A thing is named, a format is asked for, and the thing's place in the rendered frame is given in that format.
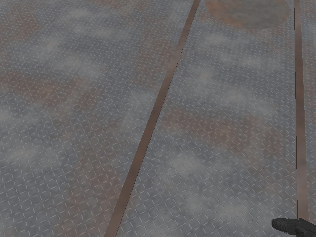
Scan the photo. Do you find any robot right hand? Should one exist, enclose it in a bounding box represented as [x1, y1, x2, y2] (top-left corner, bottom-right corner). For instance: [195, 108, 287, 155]
[272, 217, 316, 237]

